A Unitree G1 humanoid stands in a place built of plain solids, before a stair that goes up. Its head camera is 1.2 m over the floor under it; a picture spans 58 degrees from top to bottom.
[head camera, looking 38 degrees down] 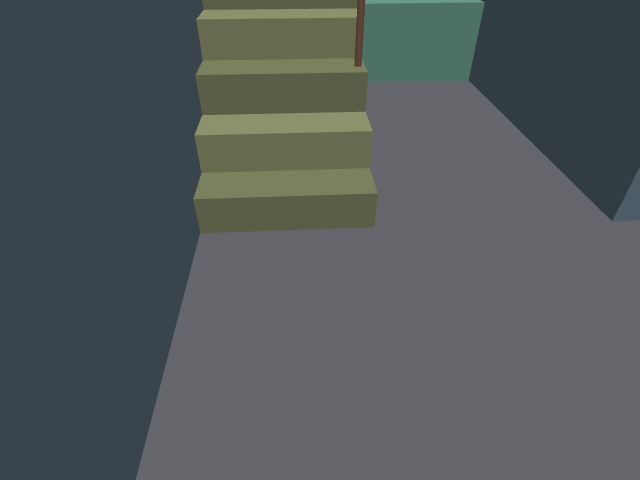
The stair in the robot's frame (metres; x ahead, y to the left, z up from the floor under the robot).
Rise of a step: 0.19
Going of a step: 0.23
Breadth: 0.81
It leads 3 degrees to the left of straight ahead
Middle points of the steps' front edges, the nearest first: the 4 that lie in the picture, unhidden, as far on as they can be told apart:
1.61 0.15 0.18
1.84 0.16 0.38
2.07 0.17 0.57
2.30 0.19 0.76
